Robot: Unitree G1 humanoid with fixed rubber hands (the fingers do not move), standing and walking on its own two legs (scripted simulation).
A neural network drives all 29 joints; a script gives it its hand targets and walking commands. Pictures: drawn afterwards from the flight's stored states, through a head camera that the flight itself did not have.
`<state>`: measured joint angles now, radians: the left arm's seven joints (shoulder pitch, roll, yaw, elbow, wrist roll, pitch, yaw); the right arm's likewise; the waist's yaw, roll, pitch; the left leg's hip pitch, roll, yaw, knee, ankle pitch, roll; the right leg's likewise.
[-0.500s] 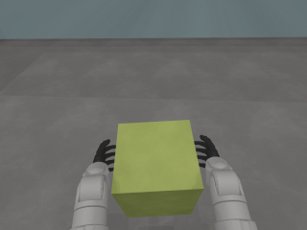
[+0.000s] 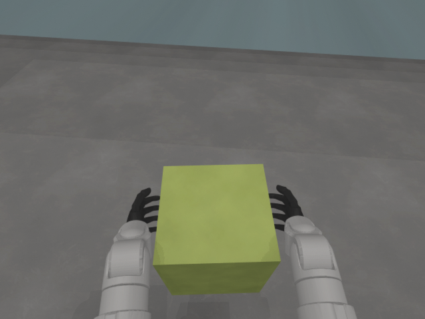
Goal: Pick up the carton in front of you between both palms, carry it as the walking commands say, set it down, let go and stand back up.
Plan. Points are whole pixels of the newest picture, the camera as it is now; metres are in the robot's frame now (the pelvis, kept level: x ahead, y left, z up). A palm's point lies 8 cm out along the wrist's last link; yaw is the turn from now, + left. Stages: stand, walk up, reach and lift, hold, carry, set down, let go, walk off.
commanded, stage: carry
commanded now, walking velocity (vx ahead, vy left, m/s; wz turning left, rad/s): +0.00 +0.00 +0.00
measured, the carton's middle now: (214, 233) +0.32 +0.00 -0.06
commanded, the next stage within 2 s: none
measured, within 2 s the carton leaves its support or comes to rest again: neither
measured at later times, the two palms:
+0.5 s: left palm (149, 160) +0.44 +0.15 +0.05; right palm (280, 160) +0.45 -0.15 +0.05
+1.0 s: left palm (147, 168) +0.43 +0.15 +0.05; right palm (280, 166) +0.43 -0.15 +0.04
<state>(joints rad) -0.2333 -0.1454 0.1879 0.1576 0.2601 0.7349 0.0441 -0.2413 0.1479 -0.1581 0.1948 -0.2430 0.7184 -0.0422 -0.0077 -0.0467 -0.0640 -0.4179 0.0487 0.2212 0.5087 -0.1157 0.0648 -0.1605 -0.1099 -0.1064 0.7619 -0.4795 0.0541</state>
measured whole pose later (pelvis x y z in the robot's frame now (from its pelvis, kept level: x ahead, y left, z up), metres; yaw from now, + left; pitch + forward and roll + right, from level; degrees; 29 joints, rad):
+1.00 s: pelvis +0.14 -0.01 +0.01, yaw +1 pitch +2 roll +0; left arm -0.23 -0.14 0.17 0.18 0.25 0.73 0.04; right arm -0.22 0.14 -0.16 0.18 -0.25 0.74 -0.05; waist 0.00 0.01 -0.10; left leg -0.19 0.07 0.19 0.53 -0.36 0.00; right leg -0.29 -0.07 -0.18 0.55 -0.29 -0.01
